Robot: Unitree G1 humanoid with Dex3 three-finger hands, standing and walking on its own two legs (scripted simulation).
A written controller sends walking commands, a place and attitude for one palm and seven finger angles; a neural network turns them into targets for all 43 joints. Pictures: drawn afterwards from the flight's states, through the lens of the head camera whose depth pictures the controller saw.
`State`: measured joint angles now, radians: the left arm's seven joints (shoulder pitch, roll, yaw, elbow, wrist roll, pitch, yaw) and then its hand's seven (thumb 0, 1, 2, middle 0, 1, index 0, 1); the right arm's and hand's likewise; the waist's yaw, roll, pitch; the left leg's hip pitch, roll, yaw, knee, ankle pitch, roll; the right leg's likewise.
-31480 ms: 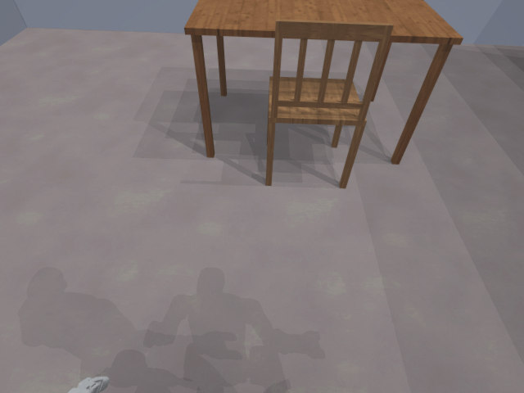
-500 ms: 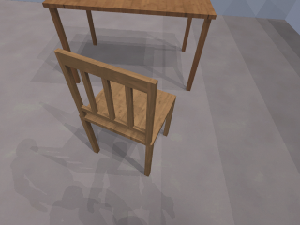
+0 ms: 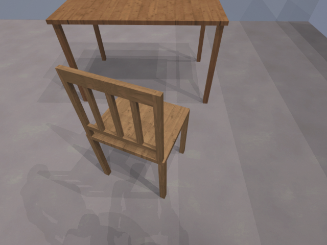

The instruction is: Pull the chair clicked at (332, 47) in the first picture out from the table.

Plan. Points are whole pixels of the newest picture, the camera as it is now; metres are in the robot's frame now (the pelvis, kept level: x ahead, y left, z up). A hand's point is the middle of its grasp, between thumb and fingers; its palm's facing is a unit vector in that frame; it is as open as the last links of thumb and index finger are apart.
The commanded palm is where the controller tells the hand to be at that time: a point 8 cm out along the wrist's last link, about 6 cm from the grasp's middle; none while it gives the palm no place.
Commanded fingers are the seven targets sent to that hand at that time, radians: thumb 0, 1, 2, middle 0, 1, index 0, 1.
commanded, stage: let the arm hang, fingers relaxed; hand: left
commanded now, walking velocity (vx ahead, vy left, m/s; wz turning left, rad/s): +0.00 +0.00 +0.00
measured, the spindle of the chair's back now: (115, 116) +0.61 +0.24 -0.12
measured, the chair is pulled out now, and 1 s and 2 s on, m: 0.61 0.61 0.61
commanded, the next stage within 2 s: look to check the result in 0.16 s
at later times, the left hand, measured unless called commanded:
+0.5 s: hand out of the picture -0.01 +0.15 -0.17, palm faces +0.04 -0.98 -0.17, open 7.3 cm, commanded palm none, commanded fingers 0.00 0.90 0.90 -0.20 -0.30 -0.20 -0.30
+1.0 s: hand out of the picture -0.01 +0.14 -0.17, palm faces +0.05 -0.98 -0.17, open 7.3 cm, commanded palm none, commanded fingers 0.00 0.90 0.90 -0.20 -0.30 -0.20 -0.30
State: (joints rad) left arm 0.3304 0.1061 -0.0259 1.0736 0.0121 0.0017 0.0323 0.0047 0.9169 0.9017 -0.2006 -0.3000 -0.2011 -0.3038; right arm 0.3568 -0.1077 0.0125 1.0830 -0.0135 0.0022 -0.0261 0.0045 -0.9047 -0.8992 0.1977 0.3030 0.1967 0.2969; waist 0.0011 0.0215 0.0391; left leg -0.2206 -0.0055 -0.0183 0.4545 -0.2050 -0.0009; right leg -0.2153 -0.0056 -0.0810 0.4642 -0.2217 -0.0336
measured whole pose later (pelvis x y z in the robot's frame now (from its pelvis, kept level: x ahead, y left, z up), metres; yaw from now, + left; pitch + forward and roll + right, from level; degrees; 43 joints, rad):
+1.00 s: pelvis +0.01 -0.02 +0.00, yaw +1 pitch -2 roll +0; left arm 0.32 0.11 -0.01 1.08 0.01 0.00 0.03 0.00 0.91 0.90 -0.20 -0.30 -0.20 -0.30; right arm 0.35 -0.10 0.01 1.09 -0.01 0.00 -0.04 0.00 -0.91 -0.90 0.20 0.30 0.20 0.30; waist 0.00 0.02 0.07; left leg -0.21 0.01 -0.04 0.44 -0.21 -0.03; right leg -0.20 0.01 -0.10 0.45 -0.23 -0.06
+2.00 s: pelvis +0.02 -0.02 +0.00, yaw +1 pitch -2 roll +0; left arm 0.32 0.11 -0.01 1.08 0.00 0.00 0.03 0.00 0.91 0.90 -0.20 -0.30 -0.20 -0.30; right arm 0.34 -0.10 0.01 1.10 -0.01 0.00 -0.05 0.00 -0.91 -0.90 0.20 0.30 0.20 0.30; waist 0.00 0.01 0.07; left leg -0.20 0.01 -0.05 0.44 -0.22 -0.03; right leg -0.18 0.01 -0.11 0.44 -0.24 -0.06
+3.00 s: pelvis +0.02 -0.02 +0.00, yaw +1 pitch -1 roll +0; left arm 0.33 0.11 -0.01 1.08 0.00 -0.01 0.03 0.00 0.91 0.90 -0.20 -0.30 -0.20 -0.30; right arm 0.35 -0.09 0.02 1.11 -0.01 -0.01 -0.05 0.00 -0.91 -0.90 0.20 0.30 0.20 0.30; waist 0.00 0.01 0.07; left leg -0.18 0.01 -0.04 0.43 -0.23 -0.03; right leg -0.17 0.02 -0.10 0.44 -0.25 -0.06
